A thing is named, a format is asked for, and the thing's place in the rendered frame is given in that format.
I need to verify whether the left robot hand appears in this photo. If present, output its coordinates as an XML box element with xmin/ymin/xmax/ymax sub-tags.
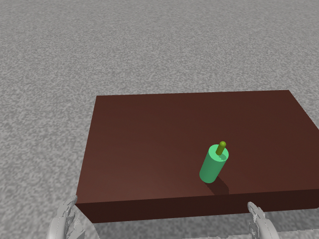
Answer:
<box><xmin>46</xmin><ymin>195</ymin><xmax>85</xmax><ymax>239</ymax></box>

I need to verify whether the right robot hand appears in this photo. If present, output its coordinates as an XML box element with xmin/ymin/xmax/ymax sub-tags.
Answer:
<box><xmin>247</xmin><ymin>202</ymin><xmax>280</xmax><ymax>239</ymax></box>

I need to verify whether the bottle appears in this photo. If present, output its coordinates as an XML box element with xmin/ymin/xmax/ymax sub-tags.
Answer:
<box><xmin>199</xmin><ymin>141</ymin><xmax>229</xmax><ymax>183</ymax></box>

